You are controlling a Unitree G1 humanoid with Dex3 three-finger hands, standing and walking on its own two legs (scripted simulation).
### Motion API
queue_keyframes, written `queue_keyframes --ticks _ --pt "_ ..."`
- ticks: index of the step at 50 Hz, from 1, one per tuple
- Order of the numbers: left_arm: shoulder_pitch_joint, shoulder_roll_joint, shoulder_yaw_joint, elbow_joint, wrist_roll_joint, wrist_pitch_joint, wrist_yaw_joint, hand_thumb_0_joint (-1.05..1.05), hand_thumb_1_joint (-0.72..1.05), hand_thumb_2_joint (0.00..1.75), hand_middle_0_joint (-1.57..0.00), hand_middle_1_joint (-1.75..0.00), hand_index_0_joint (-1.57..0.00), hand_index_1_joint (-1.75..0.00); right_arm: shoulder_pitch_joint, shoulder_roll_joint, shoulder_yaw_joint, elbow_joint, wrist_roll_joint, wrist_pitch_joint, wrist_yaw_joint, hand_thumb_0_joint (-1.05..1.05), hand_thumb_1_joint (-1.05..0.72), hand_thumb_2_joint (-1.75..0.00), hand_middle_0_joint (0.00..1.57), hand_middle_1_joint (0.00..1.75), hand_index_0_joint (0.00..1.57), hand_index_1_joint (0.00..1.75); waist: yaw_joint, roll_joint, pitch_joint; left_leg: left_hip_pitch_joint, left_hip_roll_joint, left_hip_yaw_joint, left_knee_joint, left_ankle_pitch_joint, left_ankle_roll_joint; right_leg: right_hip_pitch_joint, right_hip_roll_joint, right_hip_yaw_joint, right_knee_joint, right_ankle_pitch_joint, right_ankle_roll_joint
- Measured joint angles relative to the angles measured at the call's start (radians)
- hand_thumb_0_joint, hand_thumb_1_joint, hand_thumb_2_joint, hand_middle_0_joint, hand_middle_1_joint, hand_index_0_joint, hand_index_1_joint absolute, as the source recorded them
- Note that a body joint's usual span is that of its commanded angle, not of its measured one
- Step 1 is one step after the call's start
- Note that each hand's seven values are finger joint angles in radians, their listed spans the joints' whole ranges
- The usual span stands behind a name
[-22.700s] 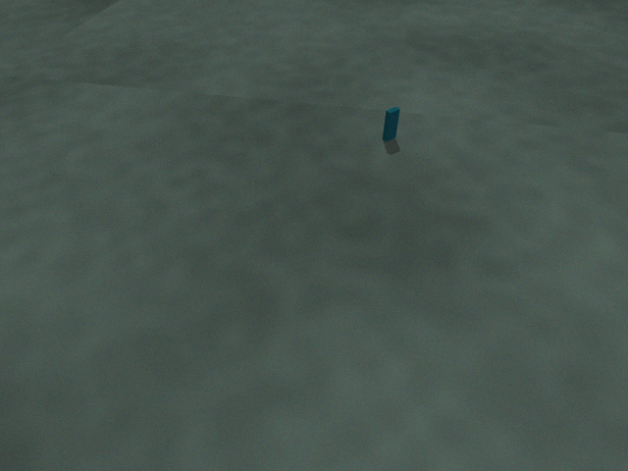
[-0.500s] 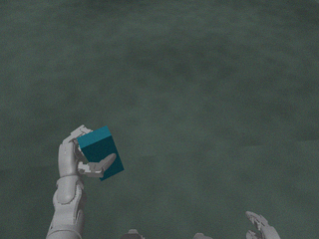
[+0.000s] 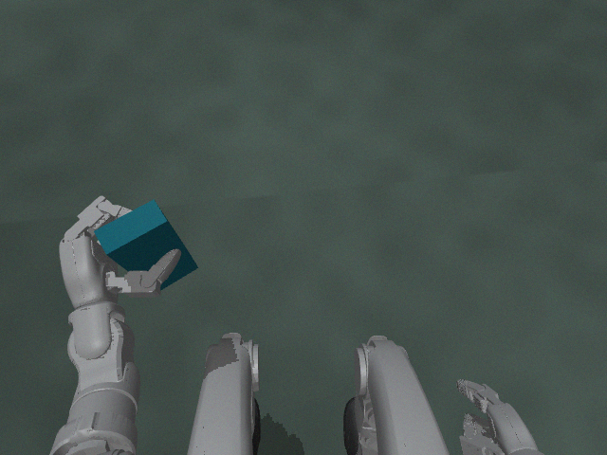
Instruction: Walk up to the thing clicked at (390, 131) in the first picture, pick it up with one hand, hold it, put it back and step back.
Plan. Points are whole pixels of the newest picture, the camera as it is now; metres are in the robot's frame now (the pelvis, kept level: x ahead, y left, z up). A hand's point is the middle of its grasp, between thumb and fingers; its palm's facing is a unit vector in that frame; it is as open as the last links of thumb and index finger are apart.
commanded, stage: crouch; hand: left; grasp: from the side
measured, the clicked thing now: (155, 252) +0.38 +0.22 -0.05
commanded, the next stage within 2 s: lower in 1.12 s
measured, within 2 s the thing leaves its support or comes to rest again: neither
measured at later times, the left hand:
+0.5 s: hand (173, 278) +0.38 +0.24 -0.21, palm faces +0.27 -0.96 -0.02, open 8.1 cm
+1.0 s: hand (180, 286) +0.39 +0.25 -0.29, palm faces +0.26 -0.97 -0.03, open 8.0 cm
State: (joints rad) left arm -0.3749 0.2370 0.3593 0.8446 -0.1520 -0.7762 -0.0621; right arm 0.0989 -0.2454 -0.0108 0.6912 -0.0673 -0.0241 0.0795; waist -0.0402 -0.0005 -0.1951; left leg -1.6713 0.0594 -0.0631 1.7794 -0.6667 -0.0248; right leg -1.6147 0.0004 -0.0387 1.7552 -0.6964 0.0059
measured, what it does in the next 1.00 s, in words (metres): lowers itself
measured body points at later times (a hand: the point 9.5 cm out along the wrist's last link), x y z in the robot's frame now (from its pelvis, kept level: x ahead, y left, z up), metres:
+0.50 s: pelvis -0.04 +0.00 -0.16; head +0.16 +0.04 +0.24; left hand +0.36 +0.29 -0.21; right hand +0.08 -0.26 -0.29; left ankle +0.06 +0.13 -0.49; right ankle +0.05 -0.13 -0.49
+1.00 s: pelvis -0.04 +0.00 -0.21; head +0.18 +0.07 +0.17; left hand +0.37 +0.30 -0.28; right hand +0.09 -0.27 -0.33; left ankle +0.06 +0.13 -0.49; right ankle +0.05 -0.13 -0.49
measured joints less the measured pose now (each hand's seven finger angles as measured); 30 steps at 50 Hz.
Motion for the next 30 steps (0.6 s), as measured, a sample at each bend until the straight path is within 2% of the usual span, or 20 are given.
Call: queue_keyframes --ticks 5,14,23,30 --pt "-0.075 0.037 0.024 0.072 0.011 -0.024 -0.031 0.01 -0.26 1.02 -0.94 -1.26 -0.93 -1.26 -0.038 0.002 0.009 0.012 -0.014 -0.002 0.008 0.00 -0.91 -0.90 0.20 0.30 0.20 0.30 -0.001 -0.016 0.011 -0.145 -0.002 -0.014 0.127 -0.007 -0.004 -0.142 0.002 -0.005 0.128 -0.010 -0.003" --pt "-0.161 0.084 0.086 0.154 0.039 -0.032 -0.049 0.02 -0.28 1.05 -0.93 -1.28 -0.92 -1.28 -0.061 -0.008 0.026 0.017 -0.037 0.010 0.013 0.00 -0.91 -0.90 0.20 0.30 0.20 0.30 -0.028 -0.029 0.046 -0.344 -0.008 -0.040 0.339 -0.009 -0.009 -0.335 0.005 -0.014 0.336 -0.014 -0.003" --pt "-0.211 0.134 0.123 0.215 0.040 -0.029 -0.061 0.01 -0.29 1.06 -0.94 -1.27 -0.93 -1.27 -0.046 -0.014 0.052 0.037 -0.042 0.023 0.008 0.00 -0.91 -0.90 0.20 0.30 0.20 0.30 -0.053 -0.033 0.092 -0.467 -0.013 -0.055 0.483 0.004 -0.008 -0.455 0.011 -0.016 0.476 -0.001 0.003" --pt "-0.216 0.153 0.146 0.212 0.033 -0.023 -0.061 0.01 -0.30 1.06 -0.95 -1.26 -0.94 -1.26 -0.035 -0.020 0.078 0.043 -0.050 0.031 0.007 0.00 -0.91 -0.90 0.20 0.30 0.20 0.30 -0.065 -0.040 0.123 -0.529 -0.016 -0.072 0.561 0.004 -0.008 -0.510 0.015 -0.025 0.545 0.002 0.008"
